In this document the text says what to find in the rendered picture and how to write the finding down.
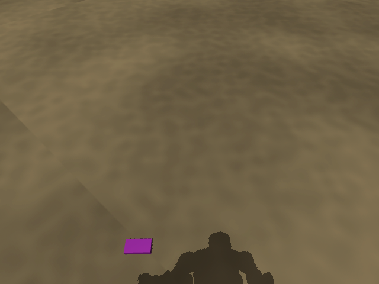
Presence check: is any small box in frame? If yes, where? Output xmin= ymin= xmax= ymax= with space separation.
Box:
xmin=124 ymin=238 xmax=152 ymax=254

